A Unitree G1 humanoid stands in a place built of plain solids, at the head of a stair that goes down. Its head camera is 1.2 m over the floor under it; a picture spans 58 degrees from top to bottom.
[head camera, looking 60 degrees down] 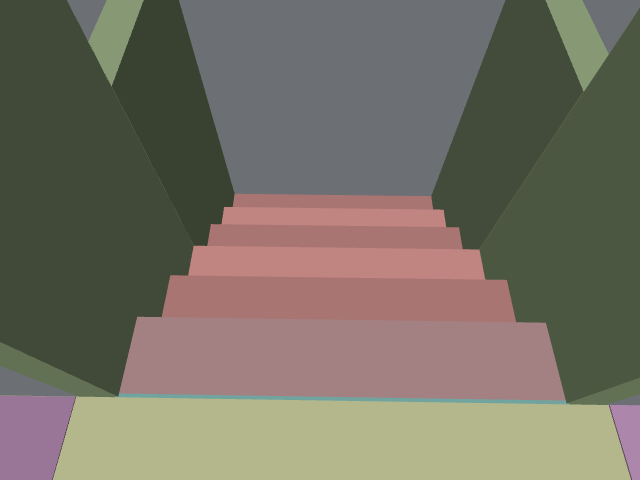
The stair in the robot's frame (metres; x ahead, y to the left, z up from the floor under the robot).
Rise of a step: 0.18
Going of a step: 0.22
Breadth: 1.20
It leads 1 degrees to the right of straight ahead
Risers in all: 6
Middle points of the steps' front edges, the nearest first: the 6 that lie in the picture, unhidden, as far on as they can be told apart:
0.43 -0.06 0.00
0.65 -0.06 -0.18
0.87 -0.07 -0.37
1.09 -0.07 -0.55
1.31 -0.07 -0.73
1.54 -0.08 -0.92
